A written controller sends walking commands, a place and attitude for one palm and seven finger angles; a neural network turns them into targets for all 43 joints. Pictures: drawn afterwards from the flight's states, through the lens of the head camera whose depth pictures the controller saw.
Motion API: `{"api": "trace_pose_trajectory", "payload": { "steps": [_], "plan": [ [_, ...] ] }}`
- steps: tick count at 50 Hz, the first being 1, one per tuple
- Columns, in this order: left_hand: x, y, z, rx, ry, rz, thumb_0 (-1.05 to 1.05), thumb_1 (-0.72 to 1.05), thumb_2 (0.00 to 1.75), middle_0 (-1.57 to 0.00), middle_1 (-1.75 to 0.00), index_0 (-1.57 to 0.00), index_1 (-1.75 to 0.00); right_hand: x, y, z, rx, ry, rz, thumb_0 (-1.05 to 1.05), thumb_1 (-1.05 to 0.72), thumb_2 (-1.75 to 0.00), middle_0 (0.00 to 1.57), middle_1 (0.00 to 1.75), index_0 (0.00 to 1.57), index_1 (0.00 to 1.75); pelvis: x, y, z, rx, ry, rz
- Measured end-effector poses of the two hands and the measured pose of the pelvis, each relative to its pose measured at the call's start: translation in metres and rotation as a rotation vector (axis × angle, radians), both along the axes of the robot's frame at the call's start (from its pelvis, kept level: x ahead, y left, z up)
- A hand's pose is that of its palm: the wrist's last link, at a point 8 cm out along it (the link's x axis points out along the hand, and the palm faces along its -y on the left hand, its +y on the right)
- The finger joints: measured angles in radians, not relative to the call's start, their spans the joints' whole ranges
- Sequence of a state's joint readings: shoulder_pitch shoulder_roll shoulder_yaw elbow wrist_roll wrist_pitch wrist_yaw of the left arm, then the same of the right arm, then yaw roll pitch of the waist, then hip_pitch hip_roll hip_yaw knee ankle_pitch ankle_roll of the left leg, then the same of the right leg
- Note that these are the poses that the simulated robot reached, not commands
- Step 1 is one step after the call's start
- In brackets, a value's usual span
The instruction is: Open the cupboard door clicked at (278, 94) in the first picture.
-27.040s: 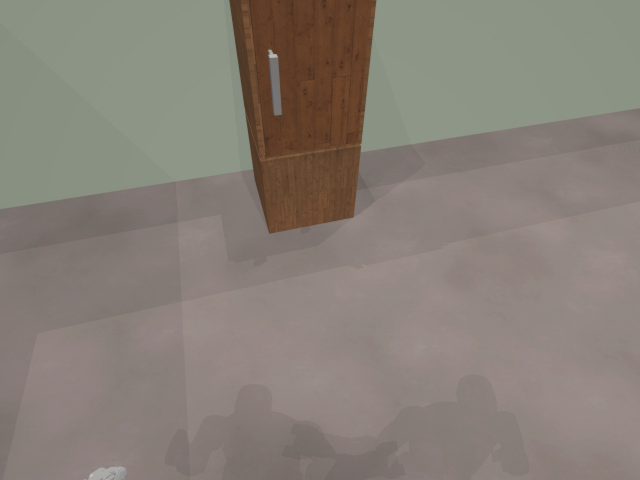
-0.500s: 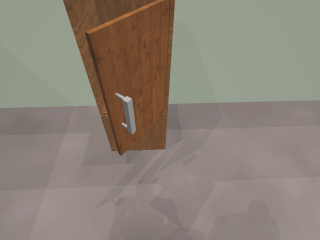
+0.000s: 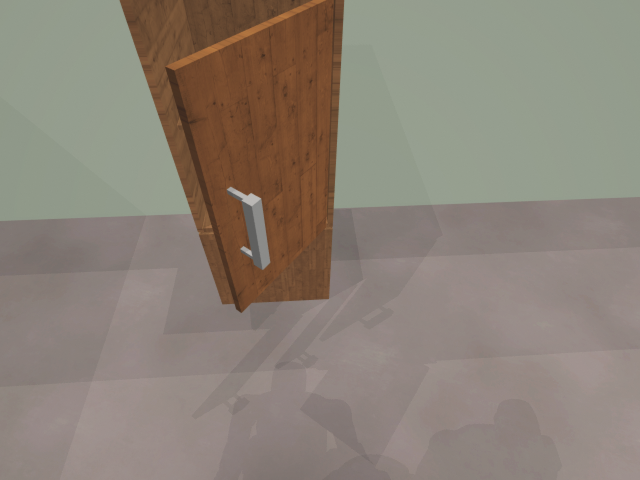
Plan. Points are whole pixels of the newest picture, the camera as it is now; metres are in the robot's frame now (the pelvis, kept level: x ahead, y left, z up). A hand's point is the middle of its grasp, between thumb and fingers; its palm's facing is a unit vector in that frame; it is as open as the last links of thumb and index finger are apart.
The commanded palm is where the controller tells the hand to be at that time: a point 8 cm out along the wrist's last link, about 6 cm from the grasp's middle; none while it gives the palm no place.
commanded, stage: walk to a spot facing it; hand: left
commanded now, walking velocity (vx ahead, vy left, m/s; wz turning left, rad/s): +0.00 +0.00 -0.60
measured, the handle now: (248, 229) +0.55 +0.18 -0.07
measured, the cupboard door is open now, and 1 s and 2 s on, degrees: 50 50 50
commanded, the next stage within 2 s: none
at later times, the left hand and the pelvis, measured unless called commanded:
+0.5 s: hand out of the picture +0.05 +0.18 -0.16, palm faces -0.18 -0.93 -0.33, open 7.4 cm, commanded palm none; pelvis -0.03 -0.03 +0.00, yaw -15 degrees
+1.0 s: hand (232, 475) +0.16 +0.14 -0.17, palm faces -0.46 -0.86 -0.24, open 7.4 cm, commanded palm none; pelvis -0.01 -0.01 +0.00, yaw -32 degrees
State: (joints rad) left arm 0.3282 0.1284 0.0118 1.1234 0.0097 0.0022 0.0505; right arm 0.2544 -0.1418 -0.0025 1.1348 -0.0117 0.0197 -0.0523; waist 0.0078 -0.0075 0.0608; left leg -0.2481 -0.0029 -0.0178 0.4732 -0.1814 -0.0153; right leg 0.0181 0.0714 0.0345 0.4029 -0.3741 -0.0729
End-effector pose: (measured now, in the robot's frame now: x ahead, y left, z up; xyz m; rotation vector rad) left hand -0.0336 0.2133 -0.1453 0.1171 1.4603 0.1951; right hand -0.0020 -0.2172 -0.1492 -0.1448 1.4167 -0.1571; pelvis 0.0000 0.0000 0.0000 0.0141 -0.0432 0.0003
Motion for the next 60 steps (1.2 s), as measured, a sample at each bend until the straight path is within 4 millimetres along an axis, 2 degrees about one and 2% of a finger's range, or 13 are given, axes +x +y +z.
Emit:
{"api": "trace_pose_trajectory", "payload": {
  "steps": [9,15,19,21,26,31,39,43,46,50,56,58,60],
  "plan": [
    [0.013,0.016,-0.005,0.014,0.027,-0.062,0.01,0.91,0.89,-0.20,-0.30,-0.20,-0.30,-0.010,-0.012,-0.002,-0.044,-0.034,-0.104,0.00,-0.91,-0.90,0.20,0.30,0.20,0.30,-0.006,0.001,-0.007,-0.006,0.015,-0.084],
    [0.046,0.027,0.000,0.062,-0.023,-0.156,0.01,0.91,0.89,-0.20,-0.30,-0.20,-0.30,-0.023,-0.029,-0.008,-0.052,-0.077,-0.151,0.00,-0.91,-0.90,0.20,0.30,0.20,0.30,-0.023,-0.005,-0.012,0.021,0.036,-0.180],
    [0.071,0.022,0.006,0.106,-0.099,-0.232,0.01,0.91,0.89,-0.20,-0.30,-0.20,-0.30,-0.033,-0.047,-0.019,-0.037,-0.096,-0.187,0.00,-0.91,-0.90,0.20,0.30,0.20,0.30,-0.032,-0.018,-0.018,0.027,0.040,-0.221],
    [0.077,0.018,0.012,0.120,-0.121,-0.248,0.01,0.91,0.89,-0.20,-0.30,-0.20,-0.30,-0.033,-0.055,-0.017,-0.032,-0.091,-0.200,0.00,-0.91,-0.90,0.20,0.30,0.20,0.30,-0.034,-0.023,-0.015,0.024,0.032,-0.224],
    [0.091,0.004,0.024,0.123,-0.131,-0.298,0.01,0.91,0.89,-0.20,-0.30,-0.20,-0.30,-0.021,-0.072,0.000,-0.047,-0.152,-0.247,0.00,-0.91,-0.90,0.20,0.30,0.20,0.30,-0.034,-0.031,-0.002,0.039,0.031,-0.282],
    [0.104,-0.010,0.026,0.098,-0.127,-0.355,0.01,0.90,0.89,-0.20,-0.30,-0.20,-0.30,-0.002,-0.082,0.014,-0.069,-0.237,-0.295,0.00,-0.91,-0.90,0.19,0.30,0.20,0.30,-0.030,-0.033,0.003,0.043,0.043,-0.349],
    [0.129,-0.014,0.015,0.051,-0.123,-0.423,0.01,0.90,0.89,-0.20,-0.30,-0.20,-0.30,0.022,-0.081,0.032,-0.114,-0.322,-0.336,0.00,-0.91,-0.90,0.20,0.30,0.20,0.30,-0.018,-0.024,0.004,0.033,0.060,-0.441],
    [0.152,-0.009,0.001,0.028,-0.121,-0.464,0.01,0.90,0.89,-0.20,-0.30,-0.20,-0.30,0.021,-0.075,0.033,-0.159,-0.362,-0.362,0.00,-0.91,-0.90,0.20,0.30,0.20,0.30,-0.006,-0.015,-0.007,-0.001,0.084,-0.484],
    [0.177,-0.010,-0.005,0.020,-0.141,-0.522,0.01,0.90,0.89,-0.20,-0.30,-0.20,-0.30,0.002,-0.066,0.031,-0.178,-0.327,-0.376,0.00,-0.91,-0.90,0.20,0.30,0.20,0.30,-0.007,-0.012,-0.009,0.014,0.074,-0.523],
    [0.212,-0.027,0.004,0.006,-0.192,-0.592,0.01,0.91,0.89,-0.20,-0.30,-0.20,-0.30,-0.043,-0.053,0.030,-0.161,-0.229,-0.419,0.00,-0.91,-0.90,0.20,0.30,0.20,0.30,-0.010,-0.015,-0.002,0.001,0.068,-0.565],
    [0.254,-0.078,0.019,-0.003,-0.277,-0.750,0.01,0.91,0.89,-0.20,-0.30,-0.19,-0.30,-0.123,-0.044,0.012,-0.119,-0.104,-0.570,0.00,-0.91,-0.90,0.20,0.30,0.21,0.30,-0.017,-0.029,-0.006,-0.012,0.062,-0.652],
    [0.264,-0.096,0.016,0.006,-0.319,-0.803,0.01,0.91,0.89,-0.20,-0.30,-0.20,-0.30,-0.148,-0.046,-0.001,-0.110,-0.075,-0.625,0.00,-0.91,-0.90,0.20,0.30,0.21,0.30,-0.020,-0.038,-0.017,0.009,0.057,-0.679],
    [0.266,-0.110,0.017,0.012,-0.332,-0.832,0.01,0.91,0.89,-0.20,-0.30,-0.20,-0.30,-0.167,-0.048,-0.005,-0.106,-0.036,-0.666,0.00,-0.91,-0.90,0.20,0.30,0.21,0.30,-0.023,-0.041,-0.018,0.002,0.046,-0.697]
  ]
}}
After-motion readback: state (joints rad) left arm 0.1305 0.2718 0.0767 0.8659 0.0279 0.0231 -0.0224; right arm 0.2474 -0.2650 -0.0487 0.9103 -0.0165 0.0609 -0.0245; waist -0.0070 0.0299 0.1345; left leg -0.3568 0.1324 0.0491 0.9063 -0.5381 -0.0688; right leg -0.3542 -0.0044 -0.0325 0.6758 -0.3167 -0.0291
